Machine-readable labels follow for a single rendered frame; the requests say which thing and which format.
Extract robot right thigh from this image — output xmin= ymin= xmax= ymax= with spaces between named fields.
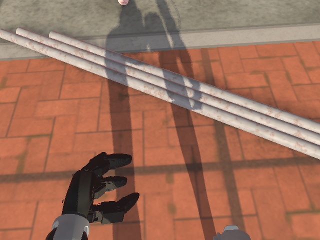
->
xmin=213 ymin=229 xmax=251 ymax=240

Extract robot right shin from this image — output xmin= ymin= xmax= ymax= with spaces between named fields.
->
xmin=222 ymin=225 xmax=251 ymax=239

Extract robot left hand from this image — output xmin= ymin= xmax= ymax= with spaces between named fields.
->
xmin=61 ymin=152 xmax=140 ymax=225

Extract left robot forearm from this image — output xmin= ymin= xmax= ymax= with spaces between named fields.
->
xmin=45 ymin=214 xmax=90 ymax=240

